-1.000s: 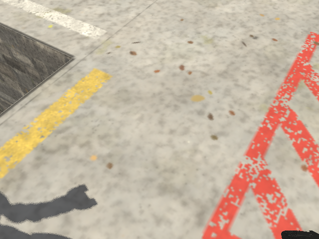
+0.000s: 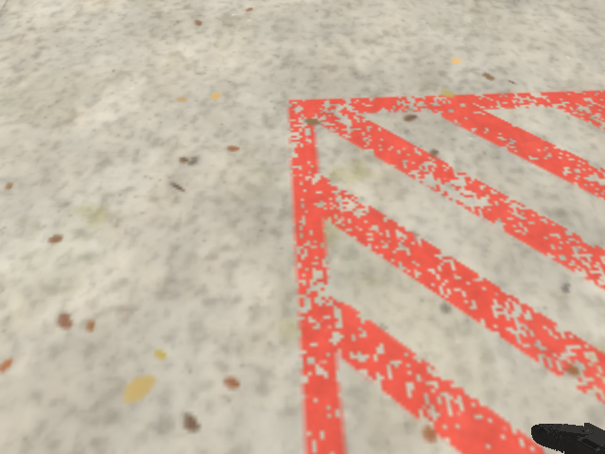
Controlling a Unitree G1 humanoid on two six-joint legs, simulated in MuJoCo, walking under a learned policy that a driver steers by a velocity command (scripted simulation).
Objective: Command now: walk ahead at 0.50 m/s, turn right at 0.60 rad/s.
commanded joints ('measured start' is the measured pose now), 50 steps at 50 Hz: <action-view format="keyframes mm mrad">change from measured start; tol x32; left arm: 1 -69 152 26 -111 4 -14 4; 18 -375 31 0 -214 6 -9 -73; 23 67 206 95 -115 10 13 -48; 50 20 135 14 -50 -8 -36 -3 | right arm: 1 198 -134 -47 -17 0 13 -12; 41 -131 -108 -11 -86 11 6 2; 50 288 -161 -54 19 19 3 7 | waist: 1 -138 110 -94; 21 -51 129 -9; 24 -21 -262 -260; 50 -146 176 -160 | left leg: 1 558 386 -529 -272 -294 172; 17 454 307 116 -387 247 125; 22 467 287 223 66 828 61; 23 235 250 222 356 587 19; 24 -232 58 159 724 -382 -42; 25 -344 28 -72 845 -436 -33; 39 -52 57 -42 42 259 -88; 46 181 47 -28 -98 114 21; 48 772 387 -578 -131 -57 265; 50 678 408 -707 -277 -404 245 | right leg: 1 -549 -112 -46 333 91 26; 22 3 -22 -312 -425 372 -112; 25 690 -422 645 -665 81 -396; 33 28 -234 126 -757 594 -273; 45 118 -231 194 -562 474 -150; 50 -548 -50 15 335 10 11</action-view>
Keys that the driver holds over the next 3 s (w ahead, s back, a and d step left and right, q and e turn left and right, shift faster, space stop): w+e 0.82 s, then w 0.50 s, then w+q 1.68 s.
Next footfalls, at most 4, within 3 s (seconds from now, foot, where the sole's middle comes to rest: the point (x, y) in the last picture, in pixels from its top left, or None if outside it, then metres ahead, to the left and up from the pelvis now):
0.46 right None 0.36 -0.19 -0.76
0.94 left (385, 359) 0.70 -0.12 -0.76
1.44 right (537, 339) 0.78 -0.49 -0.76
1.96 left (476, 221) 1.15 -0.39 -0.76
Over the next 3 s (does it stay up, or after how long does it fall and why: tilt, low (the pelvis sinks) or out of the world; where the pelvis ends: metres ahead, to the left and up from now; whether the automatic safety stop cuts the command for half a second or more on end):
stays up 1.52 -0.46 -0.01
